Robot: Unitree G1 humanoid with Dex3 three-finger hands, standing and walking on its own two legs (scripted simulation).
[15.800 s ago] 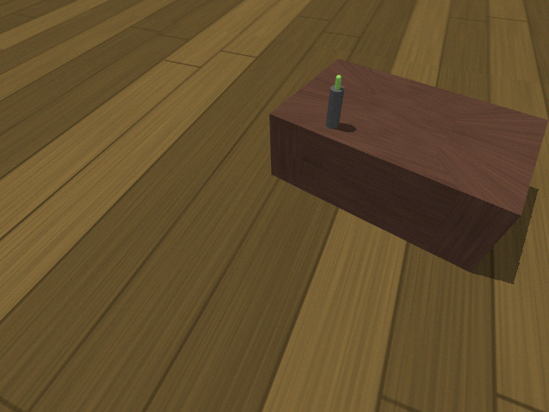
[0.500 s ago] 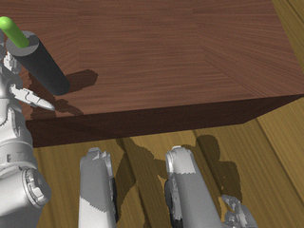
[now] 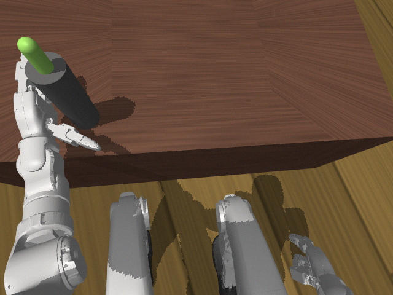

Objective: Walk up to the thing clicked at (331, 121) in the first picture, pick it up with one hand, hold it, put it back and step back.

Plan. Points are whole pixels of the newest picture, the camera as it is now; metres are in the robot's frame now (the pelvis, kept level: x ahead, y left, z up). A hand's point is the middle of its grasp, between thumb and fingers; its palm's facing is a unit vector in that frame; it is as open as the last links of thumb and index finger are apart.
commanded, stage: close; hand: left
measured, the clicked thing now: (63, 89) +0.47 +0.25 +0.03
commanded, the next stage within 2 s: settle in 0.90 s
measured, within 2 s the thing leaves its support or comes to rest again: leaves its support in 1.34 s
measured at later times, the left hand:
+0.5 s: hand (74, 108) +0.45 +0.24 -0.01, palm faces +0.18 -0.98 +0.00, open 13.5 cm
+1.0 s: hand (75, 104) +0.46 +0.24 -0.01, palm faces +0.17 -0.98 -0.01, open 7.8 cm
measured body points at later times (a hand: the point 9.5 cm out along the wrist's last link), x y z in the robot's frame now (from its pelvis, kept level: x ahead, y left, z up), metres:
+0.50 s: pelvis +0.00 +0.00 +0.00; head +0.19 +0.05 +0.40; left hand +0.43 +0.30 +0.00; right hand +0.12 -0.25 -0.13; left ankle +0.09 +0.15 -0.44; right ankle +0.05 -0.13 -0.44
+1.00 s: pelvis -0.01 +0.00 -0.02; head +0.19 +0.04 +0.38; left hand +0.45 +0.30 -0.01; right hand +0.12 -0.26 -0.15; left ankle +0.09 +0.15 -0.44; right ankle +0.05 -0.13 -0.44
